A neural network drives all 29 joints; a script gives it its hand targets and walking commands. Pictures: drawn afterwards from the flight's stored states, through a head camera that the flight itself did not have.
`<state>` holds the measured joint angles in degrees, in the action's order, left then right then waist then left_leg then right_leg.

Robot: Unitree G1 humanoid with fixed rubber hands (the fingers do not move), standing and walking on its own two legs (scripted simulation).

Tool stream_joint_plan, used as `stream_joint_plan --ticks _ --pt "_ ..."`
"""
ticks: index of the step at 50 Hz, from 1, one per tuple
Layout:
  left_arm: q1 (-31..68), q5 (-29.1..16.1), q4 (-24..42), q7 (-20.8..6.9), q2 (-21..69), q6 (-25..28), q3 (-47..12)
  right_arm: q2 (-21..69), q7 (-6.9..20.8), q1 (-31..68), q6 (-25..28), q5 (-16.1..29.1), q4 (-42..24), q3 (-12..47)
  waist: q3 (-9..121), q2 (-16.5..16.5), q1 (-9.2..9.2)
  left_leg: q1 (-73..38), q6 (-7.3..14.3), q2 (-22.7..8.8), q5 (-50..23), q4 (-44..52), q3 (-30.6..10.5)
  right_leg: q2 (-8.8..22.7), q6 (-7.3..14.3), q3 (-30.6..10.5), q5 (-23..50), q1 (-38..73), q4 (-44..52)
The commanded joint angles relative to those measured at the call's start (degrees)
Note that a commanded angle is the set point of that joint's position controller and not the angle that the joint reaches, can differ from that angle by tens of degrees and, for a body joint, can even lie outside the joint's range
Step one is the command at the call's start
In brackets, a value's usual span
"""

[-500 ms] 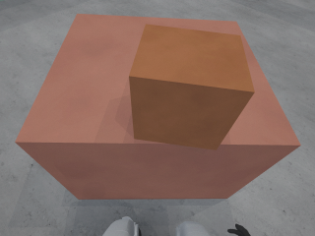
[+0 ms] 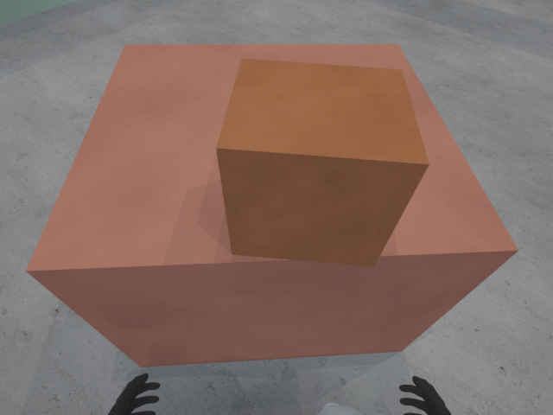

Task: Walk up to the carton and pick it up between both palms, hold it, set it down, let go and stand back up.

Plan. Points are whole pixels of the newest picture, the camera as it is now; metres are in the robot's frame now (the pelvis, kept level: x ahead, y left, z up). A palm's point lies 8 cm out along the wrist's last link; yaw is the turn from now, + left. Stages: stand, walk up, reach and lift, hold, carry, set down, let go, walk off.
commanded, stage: walk up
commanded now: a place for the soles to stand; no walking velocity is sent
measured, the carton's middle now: (311, 168) +0.48 -0.03 +0.06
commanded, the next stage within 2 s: none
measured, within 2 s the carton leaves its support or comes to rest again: neither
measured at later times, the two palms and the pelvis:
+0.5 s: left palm out of the picture -0.02 +0.24 -0.12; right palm out of the picture +0.05 -0.24 -0.11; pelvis -0.02 +0.00 +0.02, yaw +0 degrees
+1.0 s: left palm out of the picture +0.03 +0.23 -0.12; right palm out of the picture +0.02 -0.25 -0.12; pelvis +0.00 -0.01 +0.02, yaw -1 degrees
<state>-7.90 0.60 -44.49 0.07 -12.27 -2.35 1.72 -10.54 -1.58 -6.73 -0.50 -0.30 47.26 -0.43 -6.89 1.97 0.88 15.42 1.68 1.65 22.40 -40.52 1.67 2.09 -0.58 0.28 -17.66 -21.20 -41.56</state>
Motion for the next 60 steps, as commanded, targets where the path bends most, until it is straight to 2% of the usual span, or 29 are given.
stream_joint_plan --ticks 1,4,11,14,15,20,23,26,28,33,34,40,42,44,45,47,48,50,53,54,56,60 --pt "-2.0 -0.4 1.0 -0.5 -6.8 1.6 1.0 -7.5 0.6 1.9 1.5 0.1 -5.0 -1.1 11.7 -5.7 0.18 0.3 1.8 -9.5 -18.1 14.6 -10.1 2.8 3.5 -5.2 16.8 9.6 9.3" --pt "-2.8 -0.2 -1.2 -0.5 -5.8 2.0 0.4 -8.4 0.7 0.8 1.8 0.6 -2.9 -1.0 9.9 -8.7 0.36 0.9 1.2 -11.1 -15.4 17.4 -11.9 2.5 3.1 -3.9 11.7 10.3 11.6" --pt "-5.3 -0.4 -6.4 -0.6 -7.0 2.5 0.1 -8.3 0.8 0.2 1.7 0.9 0.5 -0.5 2.2 -8.0 0.22 5.6 1.8 -9.7 4.0 23.9 -11.4 2.5 2.8 -4.9 3.7 8.2 16.3" --pt "-6.9 -0.6 -8.3 -0.6 -7.3 2.9 -0.1 -8.7 0.8 -0.5 1.7 0.9 1.9 -0.6 1.5 -6.4 0.14 5.0 2.1 -9.2 6.6 24.6 -11.2 2.4 2.3 -5.3 1.2 6.7 17.8" --pt "-6.7 -0.5 -8.9 -0.5 -7.5 3.0 -0.2 -8.7 0.8 -1.0 1.7 0.8 2.3 -0.5 0.7 -4.8 -0.14 5.2 2.0 -8.9 6.4 24.2 -11.1 2.4 2.2 -5.6 0.4 6.4 18.2" --pt "-7.7 -0.8 -10.9 -0.3 -8.2 3.2 -0.6 -8.6 0.8 -2.4 1.6 0.5 4.3 -0.4 0.9 -2.4 -0.49 3.0 2.0 -7.1 6.0 22.2 -9.4 3.7 2.5 -8.2 -4.6 3.0 21.8" --pt "-8.3 -0.9 -11.9 -0.2 -8.6 3.0 -0.7 -9.0 0.7 -3.9 1.7 0.4 5.3 -0.3 1.3 0.2 -0.96 2.6 1.9 -6.6 6.0 21.3 -8.9 3.9 2.5 -8.8 -7.9 1.8 22.9" --pt "-8.7 -0.9 -12.5 0.0 -9.4 2.9 -0.7 -9.1 0.7 -5.0 1.7 0.3 6.0 -0.1 2.2 0.9 -0.87 1.5 1.9 -6.3 5.2 20.6 -8.4 4.1 2.6 -9.3 -8.9 1.0 23.6" --pt "-8.7 -0.7 -12.9 0.1 -9.4 2.7 -0.7 -9.2 0.6 -6.2 1.8 0.3 6.7 -0.1 3.1 1.5 -1.04 2.1 1.9 -6.2 5.1 20.6 -8.4 4.2 2.8 -9.2 -8.4 2.3 23.6" --pt "-9.2 -0.5 -13.6 0.2 -9.2 2.7 -0.8 -9.4 0.4 -6.8 2.1 0.3 7.6 0.1 5.4 -0.3 -0.36 1.6 1.9 -6.7 0.5 20.5 -8.2 4.1 3.2 -8.6 -3.6 5.0 21.5" --pt "-9.0 -0.5 -13.7 0.3 -9.5 2.7 -0.9 -9.5 0.3 -7.5 2.1 0.2 8.0 0.2 5.5 0.5 -0.24 1.8 1.9 -6.8 0.4 20.6 -8.4 4.2 3.1 -8.3 -3.7 5.3 21.4" --pt "-8.1 -0.5 -14.1 0.5 -9.4 2.5 -1.0 -9.4 0.2 -7.9 2.0 0.3 8.9 0.4 4.1 -1.5 -0.01 2.7 1.8 -6.8 -2.4 20.2 -7.7 4.3 3.4 -8.1 -1.0 5.6 20.6" --pt "-7.6 -0.6 -14.4 0.5 -9.6 2.5 -1.0 -9.7 0.2 -8.7 2.0 0.3 9.4 0.4 4.2 -0.7 -0.03 2.3 1.6 -6.9 -3.6 20.1 -7.6 4.3 3.4 -7.8 -0.3 6.5 20.5" --pt "-7.1 -0.6 -14.6 0.6 -9.1 2.5 -1.2 -9.8 0.2 -8.2 2.2 0.4 9.5 0.4 3.1 -2.0 0.14 3.0 1.4 -7.3 -5.1 20.6 -8.1 4.0 3.4 -6.9 2.7 6.6 19.4" --pt "-10.1 0.4 -14.9 0.3 -7.9 2.9 -1.7 -9.0 0.5 -11.3 2.1 -0.3 10.3 0.8 6.8 -2.1 0.01 1.6 1.5 -6.2 4.0 21.6 -7.7 3.7 3.6 -7.8 -5.1 8.0 20.9" --pt "-9.6 0.3 -15.2 0.2 -8.7 2.8 -1.4 -9.1 0.5 -11.7 1.7 -0.2 10.8 0.7 4.0 -1.5 -0.41 2.3 1.4 -5.6 8.9 22.1 -7.8 3.5 3.5 -8.9 -10.6 4.9 22.3" --pt "-8.9 0.2 -15.2 0.3 -8.6 2.8 -1.5 -8.9 0.6 -11.7 1.6 0.0 10.9 0.9 2.3 -1.5 -0.66 3.0 1.2 -5.5 8.1 22.0 -7.5 3.5 3.4 -9.0 -10.8 4.1 22.6" --pt "-8.9 0.0 -15.4 0.3 -8.5 2.9 -1.8 -8.5 0.5 -12.2 1.8 -0.2 11.3 1.0 1.4 -0.7 -0.69 2.6 1.1 -5.6 5.1 21.7 -7.3 3.5 3.3 -9.0 -8.1 4.0 22.6" --pt "-9.4 0.0 -15.7 0.3 -7.9 3.5 -2.2 -8.0 0.5 -12.0 2.3 -0.5 11.9 1.4 0.5 -2.3 -0.36 1.1 1.2 -6.1 -1.0 21.6 -7.0 3.2 3.3 -8.2 -1.7 4.2 21.2" --pt "-9.1 0.2 -15.7 0.3 -7.5 3.7 -2.4 -8.2 0.5 -12.3 2.4 -0.2 12.1 1.4 0.4 -1.5 -0.51 1.2 1.2 -6.5 -2.8 21.6 -7.2 2.9 3.3 -7.4 1.3 5.3 20.5" --pt "-9.4 0.3 -16.0 0.4 -6.7 4.0 -2.7 -8.6 0.4 -12.0 2.6 -0.1 12.3 1.3 -0.2 -2.1 -0.24 1.0 1.2 -6.8 -5.9 21.6 -7.0 2.9 3.4 -7.0 5.5 6.1 19.3" --pt "-9.8 0.4 -16.1 0.6 -6.6 4.2 -3.0 -8.7 0.2 -12.8 2.6 -0.1 12.9 1.4 0.5 -1.7 -0.38 -0.6 1.0 -7.2 -11.3 20.5 -6.1 3.1 3.7 -6.3 10.9 7.5 18.1"
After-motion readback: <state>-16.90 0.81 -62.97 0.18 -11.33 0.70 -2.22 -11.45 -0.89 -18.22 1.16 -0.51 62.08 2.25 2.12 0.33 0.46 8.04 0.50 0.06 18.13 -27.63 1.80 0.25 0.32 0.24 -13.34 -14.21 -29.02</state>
